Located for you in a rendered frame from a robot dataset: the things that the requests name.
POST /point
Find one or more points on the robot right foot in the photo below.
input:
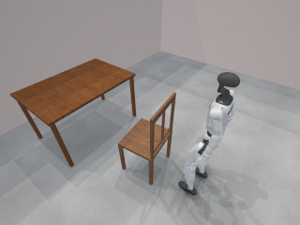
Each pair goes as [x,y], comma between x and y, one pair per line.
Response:
[204,174]

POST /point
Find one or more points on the chair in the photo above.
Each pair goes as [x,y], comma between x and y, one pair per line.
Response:
[146,138]

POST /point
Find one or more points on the robot left hand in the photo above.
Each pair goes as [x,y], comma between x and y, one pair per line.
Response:
[200,161]

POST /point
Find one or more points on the table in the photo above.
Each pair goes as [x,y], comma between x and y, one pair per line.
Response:
[60,95]

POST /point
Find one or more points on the robot right forearm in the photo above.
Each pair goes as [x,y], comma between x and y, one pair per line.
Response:
[227,122]

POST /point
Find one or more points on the robot foot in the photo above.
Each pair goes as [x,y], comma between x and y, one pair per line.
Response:
[204,174]
[184,186]

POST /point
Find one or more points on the robot left forearm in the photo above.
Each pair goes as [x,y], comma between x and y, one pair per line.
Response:
[211,146]

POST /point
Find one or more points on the robot left foot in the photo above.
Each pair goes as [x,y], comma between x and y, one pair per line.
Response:
[184,186]

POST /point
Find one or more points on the robot left upper arm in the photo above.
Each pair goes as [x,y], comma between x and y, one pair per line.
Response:
[216,115]

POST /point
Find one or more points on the robot right upper arm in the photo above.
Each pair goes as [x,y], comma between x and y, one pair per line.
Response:
[232,110]

